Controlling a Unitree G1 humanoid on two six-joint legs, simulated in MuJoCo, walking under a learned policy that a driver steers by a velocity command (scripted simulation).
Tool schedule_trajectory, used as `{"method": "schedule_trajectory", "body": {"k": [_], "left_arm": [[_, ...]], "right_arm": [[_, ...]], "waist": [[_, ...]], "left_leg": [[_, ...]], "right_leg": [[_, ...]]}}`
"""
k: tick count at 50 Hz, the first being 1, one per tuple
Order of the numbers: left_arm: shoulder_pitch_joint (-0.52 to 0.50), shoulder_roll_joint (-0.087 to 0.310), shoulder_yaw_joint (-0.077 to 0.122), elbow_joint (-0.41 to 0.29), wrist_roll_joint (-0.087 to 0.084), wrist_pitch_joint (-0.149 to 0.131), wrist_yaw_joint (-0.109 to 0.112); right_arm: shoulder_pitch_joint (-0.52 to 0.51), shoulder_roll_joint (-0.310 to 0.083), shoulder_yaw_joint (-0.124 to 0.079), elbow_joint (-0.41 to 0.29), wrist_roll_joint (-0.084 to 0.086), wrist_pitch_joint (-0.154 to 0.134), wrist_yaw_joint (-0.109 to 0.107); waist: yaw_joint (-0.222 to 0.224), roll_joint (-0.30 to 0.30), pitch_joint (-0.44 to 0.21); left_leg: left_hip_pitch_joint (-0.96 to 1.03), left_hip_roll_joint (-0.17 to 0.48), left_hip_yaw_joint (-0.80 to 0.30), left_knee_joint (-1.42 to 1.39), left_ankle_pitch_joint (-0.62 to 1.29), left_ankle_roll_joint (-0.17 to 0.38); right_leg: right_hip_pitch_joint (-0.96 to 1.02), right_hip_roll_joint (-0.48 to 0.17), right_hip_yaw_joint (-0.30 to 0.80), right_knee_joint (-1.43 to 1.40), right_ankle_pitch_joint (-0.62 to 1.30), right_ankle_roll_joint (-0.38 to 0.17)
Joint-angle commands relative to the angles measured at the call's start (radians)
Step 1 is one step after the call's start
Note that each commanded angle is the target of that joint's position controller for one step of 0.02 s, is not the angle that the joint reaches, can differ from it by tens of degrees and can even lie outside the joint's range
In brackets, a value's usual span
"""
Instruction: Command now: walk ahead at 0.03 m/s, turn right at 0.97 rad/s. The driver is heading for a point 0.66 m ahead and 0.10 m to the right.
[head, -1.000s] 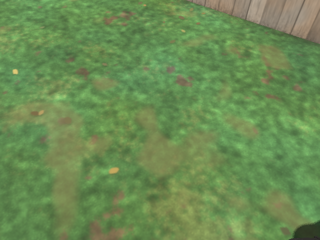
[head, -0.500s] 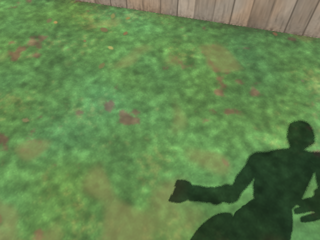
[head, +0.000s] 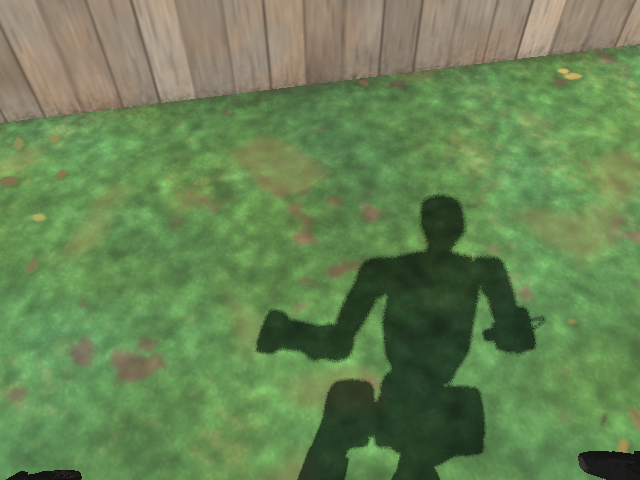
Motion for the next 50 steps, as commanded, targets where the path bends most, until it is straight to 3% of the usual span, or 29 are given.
{"method": "schedule_trajectory", "body": {"k": [1,2,3,4,5,6,8,9,11,13,18,22,24,25,26,27,28,29,31,36,37,38,40,41,43,44,46,48,50], "left_arm": [[-0.029,0.126,0.038,-0.085,-0.006,-0.005,-0.002],[-0.019,0.102,0.03,-0.088,-0.01,-0.004,-0.005],[0.072,0.038,0.011,-0.076,-0.002,-0.003,-0.01],[0.065,0.084,0.023,-0.112,-0.008,-0.017,-0.02],[0.058,0.174,0.044,-0.092,-0.002,-0.027,-0.026],[0.062,0.193,0.052,-0.065,-0.008,-0.023,-0.028],[0.104,0.147,0.039,-0.036,-0.001,-0.006,-0.025],[0.097,0.128,0.03,-0.042,-0.007,-0.004,-0.028],[0.041,0.101,0.014,-0.069,-0.019,-0.008,-0.026],[-0.003,0.092,0.008,-0.088,-0.019,-0.009,-0.024],[-0.01,0.062,-0.005,-0.091,-0.008,-0.008,-0.034],[0.029,0.059,-0.001,-0.067,-0.001,0.001,-0.041],[0.127,0.066,0.012,-0.02,0.002,0.004,-0.041],[0.168,0.122,0.03,-0.004,0.0,0.0,-0.032],[0.199,0.215,0.04,-0.017,-0.002,-0.007,-0.017],[0.245,0.226,0.046,-0.019,0.023,-0.035,-0.028],[0.237,0.18,0.03,0.006,0.018,-0.061,-0.036],[0.191,0.159,0.019,0.029,0.01,-0.078,-0.034],[0.116,0.113,-0.008,0.027,0.011,-0.097,-0.026],[0.168,0.101,-0.014,0.059,0.013,-0.139,-0.02],[0.209,0.126,-0.009,0.09,0.039,-0.126,-0.041],[0.21,0.112,-0.011,0.092,0.048,-0.124,-0.049],[0.225,0.095,-0.017,0.103,0.061,-0.129,-0.047],[0.19,0.098,-0.013,0.105,0.02,-0.144,-0.03],[0.192,0.094,-0.009,0.13,0.027,-0.148,-0.015],[0.175,0.101,-0.005,0.133,0.032,-0.145,-0.011],[0.143,0.114,0.003,0.138,0.023,-0.14,-0.008],[0.121,0.133,0.012,0.143,0.01,-0.128,-0.003],[0.092,0.148,0.018,0.133,-0.001,-0.111,0.009]], "right_arm": [[0.047,-0.11,-0.044,-0.048,0.002,-0.03,0.007],[0.08,-0.134,-0.056,-0.037,-0.003,-0.03,0.005],[0.07,-0.194,-0.067,-0.055,-0.019,-0.019,-0.001],[0.058,-0.218,-0.069,-0.058,-0.058,-0.012,0.001],[0.007,-0.164,-0.063,-0.089,-0.055,-0.015,-0.005],[-0.034,-0.115,-0.05,-0.106,-0.04,-0.01,-0.018],[-0.044,-0.106,-0.041,-0.117,-0.018,0.004,-0.039],[-0.027,-0.11,-0.038,-0.114,-0.022,0.009,-0.046],[0.029,-0.123,-0.041,-0.102,-0.032,0.016,-0.051],[0.079,-0.14,-0.047,-0.092,-0.036,0.022,-0.049],[0.071,-0.188,-0.071,-0.087,-0.029,0.027,-0.028],[0.072,-0.196,-0.076,-0.068,0.004,0.02,-0.001],[0.079,-0.161,-0.067,-0.049,0.032,0.017,0.006],[0.136,-0.104,-0.052,-0.03,0.019,0.015,0.014],[0.13,-0.028,-0.019,-0.079,-0.048,0.011,0.028],[0.042,-0.101,-0.045,-0.106,-0.02,-0.003,0.021],[-0.026,-0.141,-0.058,-0.119,0.02,-0.012,0.024],[-0.02,-0.147,-0.065,-0.113,0.028,-0.021,0.026],[0.05,-0.148,-0.069,-0.067,0.002,-0.032,0.03],[0.073,-0.102,-0.055,-0.032,0.007,-0.055,0.034],[0.123,-0.076,-0.041,0.0,-0.09,-0.002,0.072],[0.114,-0.08,-0.043,-0.005,-0.075,0.02,0.09],[0.08,-0.086,-0.044,-0.018,-0.042,0.029,0.102],[0.078,-0.083,-0.042,-0.033,0.054,-0.009,0.068],[0.06,-0.065,-0.025,-0.042,0.03,-0.042,0.057],[0.059,-0.059,-0.02,-0.05,0.017,-0.046,0.061],[0.037,-0.059,-0.015,-0.076,0.008,-0.045,0.076],[0.046,-0.081,-0.022,-0.103,0.01,-0.041,0.091],[0.182,-0.124,-0.047,-0.087,0.006,-0.037,0.093]], "waist": [[-0.029,-0.178,-0.181],[-0.035,-0.125,-0.194],[0.016,0.075,-0.237],[0.039,0.307,-0.186],[0.036,0.251,-0.139],[0.033,0.18,-0.114],[0.023,0.108,-0.091],[0.014,0.099,-0.083],[-0.028,0.126,-0.085],[-0.066,0.147,-0.108],[-0.07,0.173,-0.148],[-0.04,0.183,-0.165],[0.012,0.15,-0.182],[0.005,-0.005,-0.181],[-0.023,-0.329,-0.202],[0.08,-0.257,-0.272],[0.087,-0.176,-0.183],[0.052,-0.193,-0.101],[-0.005,-0.192,-0.059],[-0.013,-0.141,-0.05],[-0.013,-0.144,-0.069],[-0.006,-0.163,-0.032],[0.015,-0.137,0.023],[-0.001,-0.117,0.063],[0.012,-0.064,0.049],[0.013,-0.067,0.04],[0.025,-0.083,0.059],[0.021,-0.094,0.053],[-0.04,-0.098,-0.048]], "left_leg": [[0.174,-0.004,0.042,-0.209,0.083,0.029],[0.28,0.073,0.013,-0.313,0.155,0.062],[0.413,0.303,-0.179,-0.328,0.185,0.157],[0.337,0.436,-0.4,-0.406,0.183,0.29],[0.297,0.44,-0.369,-0.408,0.133,0.309],[0.271,0.368,-0.235,-0.387,0.075,0.271],[0.26,0.296,-0.09,-0.369,0.114,0.24],[0.255,0.286,-0.035,-0.376,0.162,0.246],[0.318,0.28,0.037,-0.384,0.212,0.263],[0.397,0.313,0.062,-0.385,0.237,0.288],[0.385,0.364,0.183,-0.383,0.249,0.281],[0.343,0.379,0.222,-0.319,0.313,0.259],[0.276,0.352,0.274,-0.192,0.313,0.184],[0.118,0.281,0.353,-0.021,0.139,0.097],[-0.224,0.15,0.399,0.292,-0.415,0.003],[-0.335,0.122,0.222,0.445,-0.38,0.012],[-0.389,0.151,0.181,0.468,-0.259,0.05],[-0.427,0.156,0.186,0.448,-0.159,0.072],[-0.378,0.169,0.174,0.416,0.008,0.061],[-0.381,0.153,0.183,0.293,0.254,0.031],[-0.321,0.132,0.25,0.316,0.212,0.011],[-0.317,0.127,0.242,0.317,0.211,0.002],[-0.335,0.097,0.168,0.301,0.216,-0.004],[-0.414,0.133,0.098,0.23,0.278,0.021],[-0.416,0.142,0.092,0.139,0.279,0.038],[-0.376,0.153,0.122,0.105,0.28,0.044],[-0.286,0.161,0.19,0.048,0.279,0.061],[-0.202,0.143,0.238,0.012,0.234,0.086],[-0.01,0.059,0.309,0.0,0.176,0.119]], "right_leg": [[0.11,-0.205,0.284,-0.078,-0.067,-0.089],[0.055,-0.157,0.246,0.004,-0.215,-0.057],[-0.068,-0.05,0.093,0.236,-0.505,-0.013],[-0.226,-0.001,-0.064,0.465,-0.532,0.032],[-0.267,-0.099,-0.094,0.605,-0.44,0.068],[-0.264,-0.131,-0.117,0.655,-0.359,0.082],[-0.279,-0.157,-0.169,0.793,-0.271,0.109],[-0.285,-0.177,-0.209,0.815,-0.25,0.116],[-0.324,-0.222,-0.264,0.748,-0.219,0.131],[-0.341,-0.262,-0.277,0.671,-0.223,0.151],[-0.187,-0.306,-0.326,0.446,-0.238,0.134],[0.003,-0.253,-0.369,0.197,-0.25,0.076],[0.197,-0.206,-0.381,-0.058,-0.094,0.013],[0.36,-0.279,-0.244,-0.136,0.133,-0.034],[0.526,-0.545,0.106,-0.096,0.319,-0.162],[0.437,-0.622,0.262,-0.211,-0.176,-0.312],[0.402,-0.557,0.229,-0.303,-0.611,-0.263],[0.354,-0.537,0.209,-0.342,-0.68,-0.218],[0.299,-0.473,0.109,-0.361,-0.582,-0.169],[0.338,-0.441,-0.032,-0.405,-0.392,-0.141],[0.308,-0.392,-0.093,-0.438,-0.426,-0.116],[0.275,-0.396,-0.118,-0.453,-0.428,-0.113],[0.262,-0.432,-0.166,-0.468,-0.403,-0.108],[0.333,-0.488,-0.176,-0.431,-0.258,-0.131],[0.411,-0.522,-0.248,-0.405,-0.091,-0.125],[0.407,-0.522,-0.289,-0.394,-0.029,-0.117],[0.361,-0.501,-0.367,-0.362,0.071,-0.097],[0.342,-0.49,-0.414,-0.281,0.242,-0.074],[0.333,-0.453,-0.458,-0.061,0.583,-0.036]]}}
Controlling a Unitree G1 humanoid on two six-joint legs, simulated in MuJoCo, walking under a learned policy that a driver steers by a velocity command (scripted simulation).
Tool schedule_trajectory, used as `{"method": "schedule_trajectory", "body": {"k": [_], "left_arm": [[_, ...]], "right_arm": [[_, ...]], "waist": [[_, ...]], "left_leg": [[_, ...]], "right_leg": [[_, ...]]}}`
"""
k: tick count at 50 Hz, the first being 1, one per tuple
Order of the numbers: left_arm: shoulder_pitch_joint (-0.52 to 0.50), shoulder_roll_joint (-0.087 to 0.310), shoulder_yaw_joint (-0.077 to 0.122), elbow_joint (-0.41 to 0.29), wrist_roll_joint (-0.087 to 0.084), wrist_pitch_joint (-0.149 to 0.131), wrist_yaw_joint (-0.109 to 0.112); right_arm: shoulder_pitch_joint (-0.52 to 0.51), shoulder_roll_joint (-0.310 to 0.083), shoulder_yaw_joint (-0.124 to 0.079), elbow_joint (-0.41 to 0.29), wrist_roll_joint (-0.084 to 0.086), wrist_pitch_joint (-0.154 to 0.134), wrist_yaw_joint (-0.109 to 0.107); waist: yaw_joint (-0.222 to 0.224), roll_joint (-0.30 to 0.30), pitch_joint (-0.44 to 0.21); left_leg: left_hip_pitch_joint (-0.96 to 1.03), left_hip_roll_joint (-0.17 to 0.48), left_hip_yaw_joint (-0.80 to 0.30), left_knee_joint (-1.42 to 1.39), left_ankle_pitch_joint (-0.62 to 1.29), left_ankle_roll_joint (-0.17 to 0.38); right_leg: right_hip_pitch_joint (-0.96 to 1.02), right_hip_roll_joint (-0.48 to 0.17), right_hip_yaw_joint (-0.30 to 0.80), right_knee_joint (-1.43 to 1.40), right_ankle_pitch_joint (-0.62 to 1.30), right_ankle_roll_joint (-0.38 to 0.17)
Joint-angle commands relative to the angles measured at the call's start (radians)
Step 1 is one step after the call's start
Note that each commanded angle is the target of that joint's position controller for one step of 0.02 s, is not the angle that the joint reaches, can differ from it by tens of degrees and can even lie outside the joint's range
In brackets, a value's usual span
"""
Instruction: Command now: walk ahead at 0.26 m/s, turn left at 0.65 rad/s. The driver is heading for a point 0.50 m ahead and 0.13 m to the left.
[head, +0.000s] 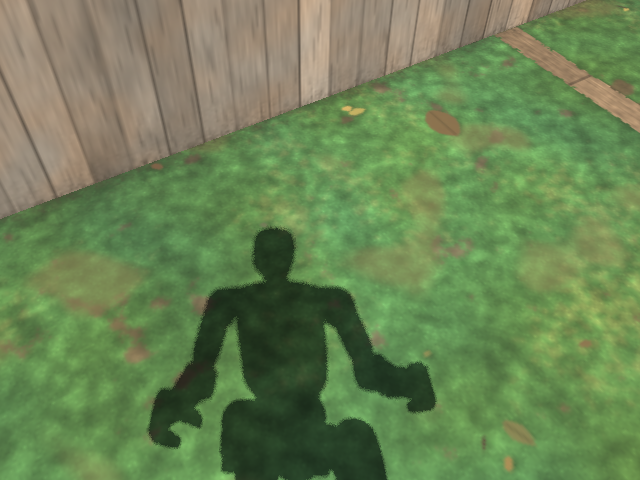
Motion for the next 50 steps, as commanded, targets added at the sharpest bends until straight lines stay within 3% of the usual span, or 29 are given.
{"method": "schedule_trajectory", "body": {"k": [1,2,3,4,5,6,7,9,12,14,16,19,22,23,26,28,29,30,31,32,33,35,36,37,39,43,45,47,50], "left_arm": [[-0.076,0.18,0.051,-0.076,-0.021,0.008,0.018],[-0.053,0.145,0.036,-0.087,-0.015,0.001,0.013],[0.07,-0.013,-0.009,-0.115,0.057,-0.014,-0.007],[0.119,0.062,-0.01,-0.12,0.024,-0.035,-0.022],[-0.037,0.15,0.01,-0.138,-0.012,-0.044,-0.023],[-0.119,0.145,0.007,-0.165,-0.014,-0.042,-0.012],[-0.142,0.136,0.006,-0.159,0.003,-0.034,0.002],[-0.137,0.147,0.015,-0.16,0.018,-0.012,0.005],[-0.115,0.106,0.007,-0.132,0.034,-0.004,0.007],[-0.133,0.095,0.003,-0.13,0.028,-0.003,0.0],[-0.188,0.104,0.004,-0.142,0.011,-0.007,-0.008],[-0.276,0.106,0.005,-0.159,0.005,-0.039,-0.016],[-0.31,0.097,0.002,-0.159,-0.006,-0.068,-0.026],[-0.282,0.095,-0.015,-0.128,0.068,-0.017,-0.046],[-0.263,0.101,-0.012,-0.135,0.038,-0.001,-0.051],[-0.122,0.126,0.001,-0.094,0.037,-0.017,-0.038],[0.015,0.174,0.016,-0.06,0.049,-0.032,-0.027],[0.131,0.276,0.037,-0.045,0.074,-0.041,-0.018],[0.103,0.322,0.056,-0.033,0.071,-0.036,-0.033],[0.059,0.244,0.045,-0.039,0.051,-0.031,-0.04],[0.063,0.19,0.029,-0.033,0.04,-0.034,-0.043],[0.06,0.13,0.006,-0.004,0.034,-0.044,-0.034],[0.064,0.094,-0.002,-0.015,-0.013,-0.066,-0.028],[0.089,0.064,-0.012,0.007,-0.018,-0.074,-0.029],[0.115,0.08,-0.012,0.03,-0.007,-0.067,-0.026],[0.123,0.121,-0.012,0.066,-0.008,-0.036,0.0],[0.162,0.141,-0.009,0.093,-0.008,-0.029,0.005],[0.146,0.147,-0.007,0.1,-0.012,-0.028,0.008],[0.073,0.147,-0.007,0.085,-0.013,-0.023,0.006]], "right_arm": [[0.144,-0.178,-0.069,-0.052,-0.004,-0.013,-0.006],[0.261,-0.237,-0.094,-0.035,-0.001,-0.009,-0.034],[0.218,-0.35,-0.1,-0.064,0.006,-0.001,-0.057],[0.222,-0.339,-0.091,-0.135,-0.013,-0.009,-0.044],[0.192,-0.274,-0.082,-0.146,-0.01,-0.013,-0.038],[0.14,-0.234,-0.071,-0.143,0.009,-0.01,-0.045],[0.077,-0.202,-0.059,-0.16,0.016,-0.003,-0.054],[-0.008,-0.181,-0.053,-0.191,-0.01,0.012,-0.073],[-0.024,-0.198,-0.061,-0.196,-0.008,0.025,-0.095],[-0.009,-0.202,-0.061,-0.196,0.015,0.036,-0.108],[-0.008,-0.213,-0.057,-0.203,0.023,0.036,-0.111],[0.026,-0.216,-0.055,-0.187,0.021,0.027,-0.111],[0.048,-0.195,-0.045,-0.174,0.018,0.023,-0.107],[0.081,-0.235,-0.06,-0.15,-0.059,0.036,-0.065],[0.068,-0.186,-0.045,-0.156,-0.05,0.033,-0.034],[0.036,-0.168,-0.036,-0.155,-0.05,0.023,-0.045],[0.009,-0.128,-0.023,-0.164,-0.044,0.011,-0.052],[-0.018,-0.043,0.003,-0.193,-0.025,-0.007,-0.056],[0.015,-0.068,0.005,-0.21,-0.025,-0.016,-0.062],[-0.007,-0.119,-0.004,-0.182,-0.039,-0.012,-0.064],[0.005,-0.137,-0.009,-0.155,-0.058,-0.015,-0.053],[0.002,-0.131,-0.011,-0.125,-0.079,-0.011,-0.033],[-0.014,-0.093,-0.008,-0.15,0.031,-0.037,-0.056],[-0.048,-0.095,0.001,-0.152,0.024,-0.046,-0.062],[-0.102,-0.062,0.009,-0.171,-0.009,-0.05,-0.057],[-0.239,0.013,0.039,-0.202,-0.006,-0.052,-0.035],[-0.258,-0.007,0.031,-0.198,-0.005,-0.057,-0.023],[-0.225,-0.041,0.018,-0.186,-0.011,-0.062,-0.019],[0.027,-0.102,-0.01,-0.102,-0.027,-0.064,-0.037]], "waist": [[-0.112,-0.08,-0.057],[-0.168,0.036,-0.131],[-0.022,0.354,-0.205],[-0.06,0.27,-0.477],[-0.119,0.096,-0.394],[-0.1,0.025,-0.245],[-0.067,-0.021,-0.158],[-0.012,0.05,-0.09],[0.001,0.032,-0.097],[-0.012,0.024,-0.148],[-0.038,0.093,-0.107],[-0.076,0.118,-0.06],[-0.101,0.138,-0.044],[-0.124,0.177,-0.038],[-0.093,0.156,0.013],[0.005,0.092,0.009],[0.078,-0.009,-0.014],[0.12,-0.236,-0.07],[0.062,-0.246,-0.025],[0.044,-0.09,0.04],[0.032,-0.055,0.042],[0.015,-0.104,0.068],[0.016,-0.202,0.065],[0.026,-0.195,0.041],[0.022,-0.153,0.014],[0.048,-0.15,0.048],[0.051,-0.156,0.042],[0.013,-0.158,0.018],[-0.136,-0.124,-0.118]], "left_leg": [[0.337,-0.123,0.089,-0.05,-0.024,0.069],[0.573,-0.107,-0.025,-0.116,0.141,0.12],[0.806,0.151,-0.449,-0.078,0.515,0.264],[0.947,0.3,-0.866,-0.255,0.203,0.427],[0.89,0.253,-0.79,-0.324,0.003,0.364],[0.749,0.206,-0.693,-0.346,-0.14,0.309],[0.599,0.165,-0.623,-0.364,-0.174,0.272],[0.4,0.099,-0.537,-0.397,-0.092,0.245],[0.331,0.054,-0.444,-0.345,0.212,0.24],[0.353,0.03,-0.481,-0.37,-0.16,0.233],[0.358,0.033,-0.563,-0.422,-0.481,0.226],[0.4,0.027,-0.593,-0.413,-0.494,0.211],[0.43,0.026,-0.578,-0.38,-0.452,0.204],[0.407,-0.011,-0.556,-0.389,-0.495,0.182],[0.301,-0.002,-0.585,-0.389,-0.523,0.185],[0.195,-0.015,-0.568,-0.298,-0.544,0.158],[0.076,-0.066,-0.489,-0.118,-0.545,0.124],[-0.052,-0.202,-0.277,0.239,-0.502,0.073],[-0.263,-0.222,-0.229,0.406,-0.46,0.07],[-0.295,-0.15,-0.253,0.494,-0.349,0.067],[-0.248,-0.135,-0.248,0.473,-0.291,0.059],[-0.152,-0.099,-0.212,0.413,-0.224,0.031],[-0.21,-0.063,-0.197,0.391,-0.182,0.028],[-0.208,-0.058,-0.169,0.379,-0.179,0.018],[-0.182,-0.056,-0.09,0.333,-0.162,-0.005],[0.041,-0.087,0.019,-0.011,0.049,-0.026],[0.143,-0.114,0.019,-0.099,0.152,-0.013],[0.211,-0.127,-0.003,-0.151,0.145,0.022],[0.511,-0.098,-0.037,-0.264,0.309,0.105]], "right_leg": [[-0.177,-0.166,-0.041,0.361,0.942,-0.081],[-0.348,-0.101,-0.037,0.66,0.699,-0.012],[-0.672,0.077,0.023,1.058,-0.271,0.061],[-0.769,0.138,0.265,1.242,-0.314,0.05],[-0.83,0.085,0.296,1.214,-0.193,0.017],[-0.864,0.05,0.272,1.124,-0.087,-0.002],[-0.83,0.014,0.276,1.042,-0.024,-0.007],[-0.712,0.003,0.286,0.926,0.03,-0.011],[-0.673,0.036,0.262,0.794,0.066,0.024],[-0.681,0.04,0.276,0.693,0.15,0.043],[-0.725,0.047,0.289,0.585,0.215,0.046],[-0.726,0.058,0.302,0.432,0.266,0.047],[-0.664,0.056,0.282,0.321,0.294,0.045],[-0.634,0.046,0.203,0.353,0.258,0.037],[-0.466,0.043,0.172,0.269,0.203,0.004],[-0.231,0.031,0.179,0.18,0.173,-0.043],[-0.061,-0.049,0.276,0.131,0.057,-0.071],[0.063,-0.265,0.638,-0.038,-0.313,-0.121],[0.052,-0.366,1.019,-0.158,-0.537,-0.171],[0.012,-0.347,0.93,-0.12,-0.478,-0.162],[-0.02,-0.276,0.767,-0.094,-0.355,-0.14],[-0.083,-0.169,0.532,-0.102,-0.024,-0.113],[0.017,-0.155,0.463,-0.062,0.233,-0.148],[0.037,-0.16,0.424,-0.03,0.504,-0.158],[0.023,-0.163,0.35,0.006,0.893,-0.164],[-0.154,-0.08,0.207,-0.05,0.967,-0.127],[-0.162,-0.094,0.208,-0.053,0.934,-0.129],[-0.127,-0.116,0.224,0.007,0.985,-0.125],[-0.129,-0.087,0.207,0.308,1.064,-0.087]]}}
